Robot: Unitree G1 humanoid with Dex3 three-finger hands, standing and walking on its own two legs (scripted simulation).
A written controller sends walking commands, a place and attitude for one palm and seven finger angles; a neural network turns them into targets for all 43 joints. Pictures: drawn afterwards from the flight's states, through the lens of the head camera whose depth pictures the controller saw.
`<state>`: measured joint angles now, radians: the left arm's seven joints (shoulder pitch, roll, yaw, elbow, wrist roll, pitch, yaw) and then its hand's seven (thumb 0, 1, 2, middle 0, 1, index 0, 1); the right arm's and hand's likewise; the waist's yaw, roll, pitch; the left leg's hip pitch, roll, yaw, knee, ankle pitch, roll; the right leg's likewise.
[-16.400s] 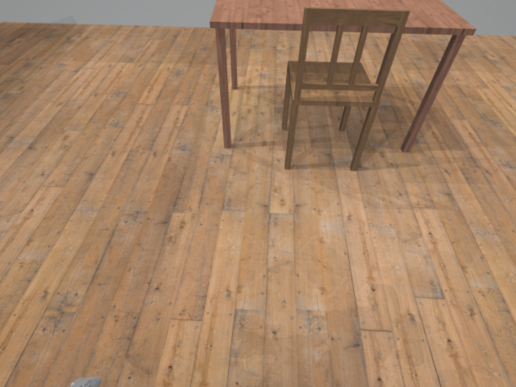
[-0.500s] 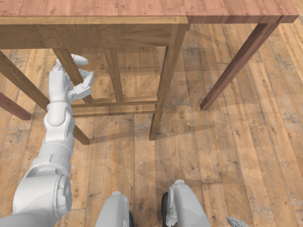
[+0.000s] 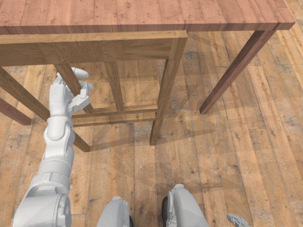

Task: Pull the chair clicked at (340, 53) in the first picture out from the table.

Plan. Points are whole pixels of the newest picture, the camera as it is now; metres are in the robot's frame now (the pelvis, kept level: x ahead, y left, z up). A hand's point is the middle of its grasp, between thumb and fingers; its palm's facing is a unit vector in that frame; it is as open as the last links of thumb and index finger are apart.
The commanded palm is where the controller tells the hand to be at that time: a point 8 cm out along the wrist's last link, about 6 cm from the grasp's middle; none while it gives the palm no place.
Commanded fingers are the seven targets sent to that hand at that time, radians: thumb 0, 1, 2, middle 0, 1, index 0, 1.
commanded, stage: hook a spindle and tug to test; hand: left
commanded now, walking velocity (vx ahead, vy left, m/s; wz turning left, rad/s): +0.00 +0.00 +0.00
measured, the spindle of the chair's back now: (78, 91) +0.46 +0.18 +0.00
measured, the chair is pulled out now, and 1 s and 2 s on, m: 0.01 0.08 0.20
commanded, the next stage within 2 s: step backward, pulling the chair out in 0.16 s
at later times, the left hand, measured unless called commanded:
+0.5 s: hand (86, 103) +0.42 +0.15 +0.02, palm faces +0.11 -0.99 -0.10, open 5.2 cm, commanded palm +0.39 +0.20 +0.02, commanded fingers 0.00 0.90 0.90 -0.50 -1.45 -0.50 -1.45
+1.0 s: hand (93, 122) +0.37 +0.13 +0.03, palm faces +0.06 -0.99 -0.13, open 5.3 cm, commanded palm +0.34 +0.18 +0.03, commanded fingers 0.00 0.90 0.90 -0.50 -1.45 -0.50 -1.45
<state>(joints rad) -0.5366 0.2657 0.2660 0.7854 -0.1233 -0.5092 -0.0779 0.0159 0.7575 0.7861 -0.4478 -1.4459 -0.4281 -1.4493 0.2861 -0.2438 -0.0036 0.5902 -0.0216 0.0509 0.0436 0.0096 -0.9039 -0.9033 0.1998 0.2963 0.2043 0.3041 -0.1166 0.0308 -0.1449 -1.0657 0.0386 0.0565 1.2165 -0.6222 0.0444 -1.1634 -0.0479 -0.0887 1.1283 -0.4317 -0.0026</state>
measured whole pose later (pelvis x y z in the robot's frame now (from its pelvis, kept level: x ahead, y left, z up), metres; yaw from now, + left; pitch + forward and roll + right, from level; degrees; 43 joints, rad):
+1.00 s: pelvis -0.02 +0.00 +0.09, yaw +1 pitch +9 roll -1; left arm -0.54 0.19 0.10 1.01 -0.08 -0.20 0.10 0.04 0.70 0.75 -0.32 -1.15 -0.49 -1.45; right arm 0.23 -0.25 0.00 0.70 0.05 0.09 -0.12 0.01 -0.90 -0.90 0.20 0.30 0.21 0.30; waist -0.10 0.02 0.10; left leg -0.47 0.00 0.07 0.63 -0.33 0.03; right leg -0.55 -0.04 -0.06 0.55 -0.16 0.01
